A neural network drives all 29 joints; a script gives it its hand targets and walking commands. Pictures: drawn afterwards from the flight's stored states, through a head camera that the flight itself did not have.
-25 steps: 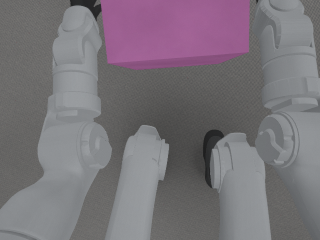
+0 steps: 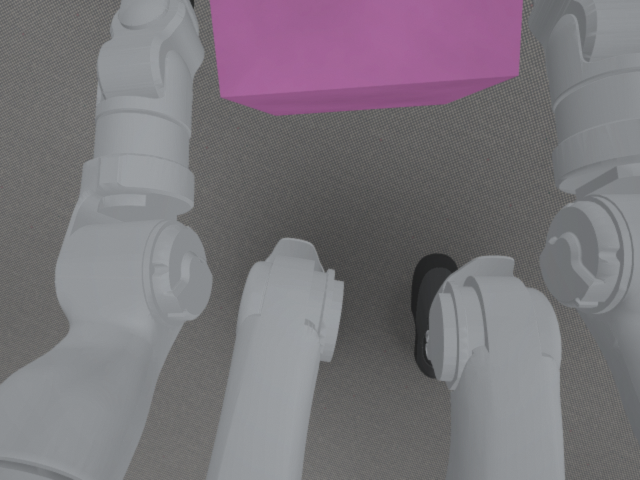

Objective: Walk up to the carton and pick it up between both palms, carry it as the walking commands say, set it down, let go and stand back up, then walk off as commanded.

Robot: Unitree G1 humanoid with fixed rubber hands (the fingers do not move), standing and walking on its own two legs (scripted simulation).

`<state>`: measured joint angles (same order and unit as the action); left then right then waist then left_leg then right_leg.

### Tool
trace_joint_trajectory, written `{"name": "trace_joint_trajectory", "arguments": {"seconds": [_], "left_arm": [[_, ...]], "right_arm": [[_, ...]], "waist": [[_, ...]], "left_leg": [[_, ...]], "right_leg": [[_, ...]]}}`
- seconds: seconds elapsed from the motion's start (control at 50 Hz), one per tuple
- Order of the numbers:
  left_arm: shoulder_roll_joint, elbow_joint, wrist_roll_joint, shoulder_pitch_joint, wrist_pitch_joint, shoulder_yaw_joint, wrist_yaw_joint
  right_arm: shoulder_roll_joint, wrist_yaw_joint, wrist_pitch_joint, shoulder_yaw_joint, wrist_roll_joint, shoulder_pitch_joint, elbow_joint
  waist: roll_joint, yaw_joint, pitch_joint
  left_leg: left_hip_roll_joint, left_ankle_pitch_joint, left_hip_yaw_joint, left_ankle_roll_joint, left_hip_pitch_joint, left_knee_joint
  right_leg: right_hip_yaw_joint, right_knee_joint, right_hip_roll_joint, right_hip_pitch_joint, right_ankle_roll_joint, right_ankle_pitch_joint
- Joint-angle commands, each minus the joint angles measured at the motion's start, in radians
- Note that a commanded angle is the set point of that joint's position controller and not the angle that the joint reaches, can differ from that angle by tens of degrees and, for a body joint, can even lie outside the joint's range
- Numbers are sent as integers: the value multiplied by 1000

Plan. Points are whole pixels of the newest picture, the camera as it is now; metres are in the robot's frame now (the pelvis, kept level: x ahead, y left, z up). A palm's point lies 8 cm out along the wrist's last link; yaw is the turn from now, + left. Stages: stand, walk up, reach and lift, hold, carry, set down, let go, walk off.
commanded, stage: set down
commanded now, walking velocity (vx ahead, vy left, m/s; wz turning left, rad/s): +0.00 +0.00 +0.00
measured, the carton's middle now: out of the picture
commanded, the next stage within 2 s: none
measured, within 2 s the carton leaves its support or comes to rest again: rests again in 0.46 s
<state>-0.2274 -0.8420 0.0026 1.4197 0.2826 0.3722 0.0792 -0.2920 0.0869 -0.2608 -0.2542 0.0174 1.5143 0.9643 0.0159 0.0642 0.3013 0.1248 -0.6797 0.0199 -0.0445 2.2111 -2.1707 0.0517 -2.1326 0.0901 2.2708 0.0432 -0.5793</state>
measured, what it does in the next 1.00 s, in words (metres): stands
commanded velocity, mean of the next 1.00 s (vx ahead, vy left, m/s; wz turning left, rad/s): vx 0.00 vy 0.00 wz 0.00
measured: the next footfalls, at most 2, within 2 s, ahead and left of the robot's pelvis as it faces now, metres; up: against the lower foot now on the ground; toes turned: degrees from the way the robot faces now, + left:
none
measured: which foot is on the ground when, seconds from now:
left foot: down 0.00-1.00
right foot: down 0.00-1.00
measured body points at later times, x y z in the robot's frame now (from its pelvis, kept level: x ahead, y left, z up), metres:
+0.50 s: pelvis +0.00 +0.00 -0.01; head +0.38 +0.01 +0.23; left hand +0.55 +0.20 -0.18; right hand +0.58 -0.13 -0.19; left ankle +0.08 +0.12 -0.35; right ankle +0.10 -0.12 -0.35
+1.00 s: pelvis -0.01 +0.00 -0.01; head +0.37 +0.01 +0.22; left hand +0.54 +0.20 -0.19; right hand +0.58 -0.13 -0.19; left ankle +0.08 +0.12 -0.35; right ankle +0.10 -0.12 -0.35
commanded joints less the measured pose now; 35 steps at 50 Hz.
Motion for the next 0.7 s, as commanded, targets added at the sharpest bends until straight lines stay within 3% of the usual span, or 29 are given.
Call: {"name": "trace_joint_trajectory", "arguments": {"seconds": [0.0, 0.2, 0.68], "left_arm": [[852, 107, 109, 621, -27, -385, -292], [822, 111, 107, 662, -41, -377, -296], [787, 52, 74, 608, -57, -359, -307]], "right_arm": [[923, -259, 18, 310, -95, 494, -74], [885, -250, 40, 325, -119, 570, -98], [845, -256, 60, 282, -102, 501, 3]], "waist": [[29, 34, -1177], [36, 48, -1134], [15, 33, -922]], "left_leg": [[-9, 502, -80, 10, -454, 206], [-14, 470, -80, 15, -427, 184], [-19, 421, -62, 18, -377, 158]], "right_leg": [[-100, 66, 35, -677, -57, 433], [-88, 51, 34, -684, -61, 412], [-78, 23, 33, -600, -71, 351]]}}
